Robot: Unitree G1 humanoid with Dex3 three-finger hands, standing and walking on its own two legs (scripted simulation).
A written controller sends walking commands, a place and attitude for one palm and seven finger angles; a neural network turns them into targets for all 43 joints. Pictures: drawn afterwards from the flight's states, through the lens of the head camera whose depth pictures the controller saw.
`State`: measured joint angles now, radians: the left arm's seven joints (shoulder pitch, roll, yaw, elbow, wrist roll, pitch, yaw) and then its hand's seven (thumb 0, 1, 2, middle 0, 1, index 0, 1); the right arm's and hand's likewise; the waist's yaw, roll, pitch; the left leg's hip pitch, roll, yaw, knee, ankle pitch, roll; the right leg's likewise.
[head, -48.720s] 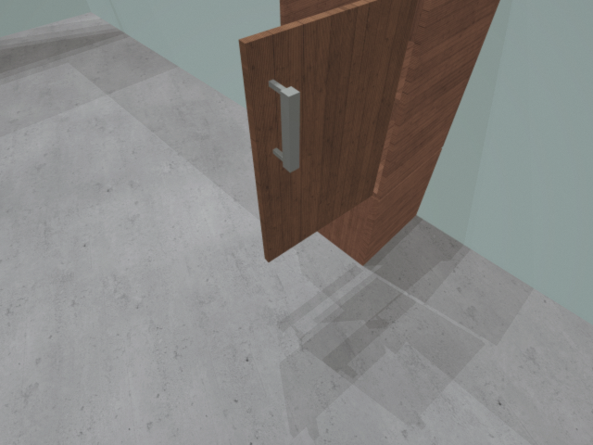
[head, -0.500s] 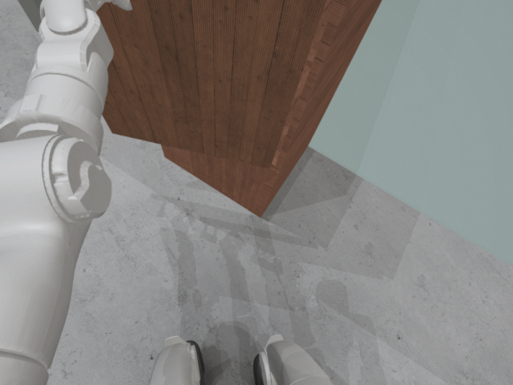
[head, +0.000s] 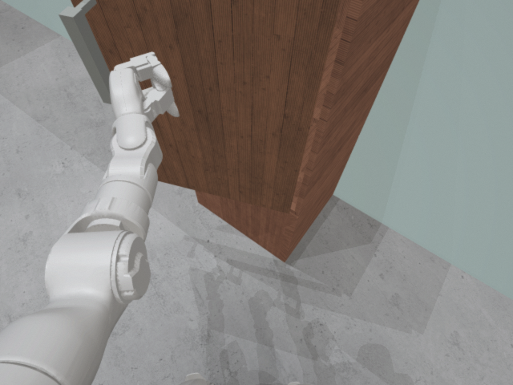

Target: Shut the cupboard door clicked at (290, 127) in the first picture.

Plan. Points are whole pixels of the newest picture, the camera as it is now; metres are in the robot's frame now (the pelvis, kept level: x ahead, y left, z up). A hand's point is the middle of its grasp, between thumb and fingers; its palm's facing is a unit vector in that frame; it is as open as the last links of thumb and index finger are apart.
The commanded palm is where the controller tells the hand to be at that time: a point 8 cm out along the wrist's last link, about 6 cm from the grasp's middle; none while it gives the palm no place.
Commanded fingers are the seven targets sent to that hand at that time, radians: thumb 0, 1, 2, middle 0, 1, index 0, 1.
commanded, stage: pull the fist back off the door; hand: left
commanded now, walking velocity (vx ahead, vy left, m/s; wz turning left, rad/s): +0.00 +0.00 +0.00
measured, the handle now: (101, 54) +0.65 +0.20 +0.13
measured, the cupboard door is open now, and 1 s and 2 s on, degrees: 21 21 21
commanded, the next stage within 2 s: draw the hand back to the body in 0.20 s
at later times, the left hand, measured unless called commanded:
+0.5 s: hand (158, 112) +0.48 +0.09 +0.15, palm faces +0.15 -0.99 +0.00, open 3.1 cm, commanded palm +0.42 +0.14 +0.15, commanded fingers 0.00 0.90 0.90 -1.30 -1.50 -1.30 -1.50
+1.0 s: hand (53, 231) +0.30 +0.18 +0.17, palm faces +0.18 -0.96 -0.19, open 3.1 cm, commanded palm +0.26 +0.23 +0.18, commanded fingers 0.00 0.90 0.90 -0.89 -1.05 -0.89 -1.05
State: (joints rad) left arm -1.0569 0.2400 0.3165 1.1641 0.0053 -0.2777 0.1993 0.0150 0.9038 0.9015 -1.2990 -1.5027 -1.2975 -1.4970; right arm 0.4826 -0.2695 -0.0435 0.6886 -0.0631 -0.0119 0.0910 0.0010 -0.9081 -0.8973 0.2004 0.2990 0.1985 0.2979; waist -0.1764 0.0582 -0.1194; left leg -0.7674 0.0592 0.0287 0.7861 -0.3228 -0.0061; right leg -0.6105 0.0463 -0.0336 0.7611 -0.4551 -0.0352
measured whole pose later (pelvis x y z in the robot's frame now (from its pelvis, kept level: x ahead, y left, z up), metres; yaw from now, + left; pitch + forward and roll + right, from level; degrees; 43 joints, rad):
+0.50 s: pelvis -0.02 -0.01 +0.01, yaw -1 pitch +13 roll +0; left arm -0.90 0.21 0.31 1.07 -0.04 -0.29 0.15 0.01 0.90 0.90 -1.30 -1.50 -1.30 -1.50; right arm 0.41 -0.25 -0.02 0.67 -0.02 -0.01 0.05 0.00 -0.91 -0.90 0.20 0.30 0.20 0.30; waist -0.13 0.06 -0.11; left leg -0.67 0.06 0.05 0.73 -0.28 -0.01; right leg -0.54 0.04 -0.01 0.76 -0.44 -0.04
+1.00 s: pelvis -0.02 +0.00 +0.03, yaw +0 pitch -1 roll +0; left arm -0.11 0.24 0.10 0.15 -0.09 -0.10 0.06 0.01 0.90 0.90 -1.13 -1.32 -1.13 -1.31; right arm 0.15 -0.25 0.02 0.59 0.05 -0.01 -0.06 0.01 -0.91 -0.90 0.20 0.30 0.20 0.30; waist 0.02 0.06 -0.05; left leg -0.28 0.03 0.05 0.49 -0.19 0.00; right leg -0.14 0.02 -0.01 0.49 -0.33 -0.02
